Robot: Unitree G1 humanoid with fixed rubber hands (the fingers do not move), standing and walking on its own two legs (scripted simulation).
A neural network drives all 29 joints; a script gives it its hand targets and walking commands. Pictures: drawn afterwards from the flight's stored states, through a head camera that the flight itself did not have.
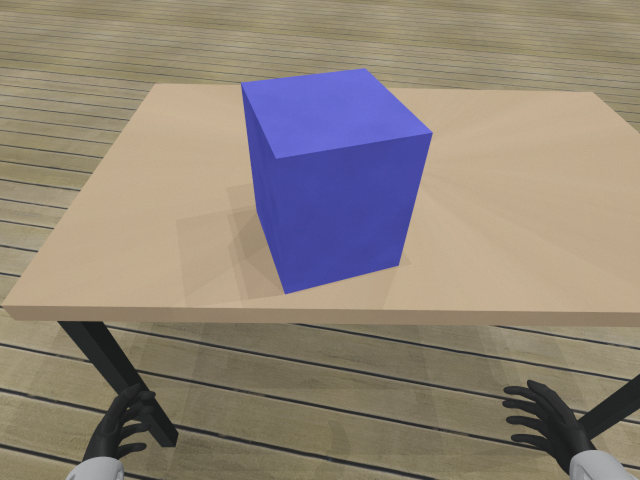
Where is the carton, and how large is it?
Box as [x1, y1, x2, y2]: [241, 68, 432, 293]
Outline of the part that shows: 365,68 241,83 256,209 285,293 398,265 432,132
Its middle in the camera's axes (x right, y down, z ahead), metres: +0.01 -0.10 +0.61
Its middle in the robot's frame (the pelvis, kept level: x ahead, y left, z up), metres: +0.53 +0.00 +0.11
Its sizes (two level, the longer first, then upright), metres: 0.210 0.200 0.250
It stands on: a table, 0.76 m high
